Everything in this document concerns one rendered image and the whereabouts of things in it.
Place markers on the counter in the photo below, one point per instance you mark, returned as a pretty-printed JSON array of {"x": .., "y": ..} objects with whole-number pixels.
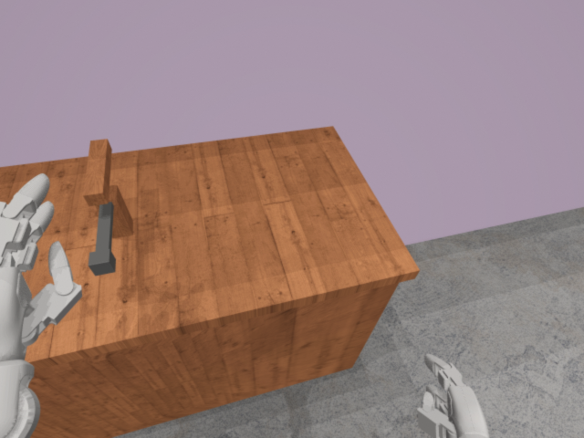
[{"x": 243, "y": 266}]

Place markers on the tap lever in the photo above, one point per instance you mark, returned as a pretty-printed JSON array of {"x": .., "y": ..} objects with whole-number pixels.
[{"x": 102, "y": 261}]

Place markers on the right robot hand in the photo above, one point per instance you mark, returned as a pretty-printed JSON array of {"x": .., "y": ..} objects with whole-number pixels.
[{"x": 460, "y": 412}]

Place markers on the left robot forearm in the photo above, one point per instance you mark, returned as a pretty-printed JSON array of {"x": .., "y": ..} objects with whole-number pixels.
[{"x": 19, "y": 405}]

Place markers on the left robot hand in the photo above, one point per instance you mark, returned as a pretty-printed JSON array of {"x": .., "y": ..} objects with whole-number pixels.
[{"x": 22, "y": 223}]

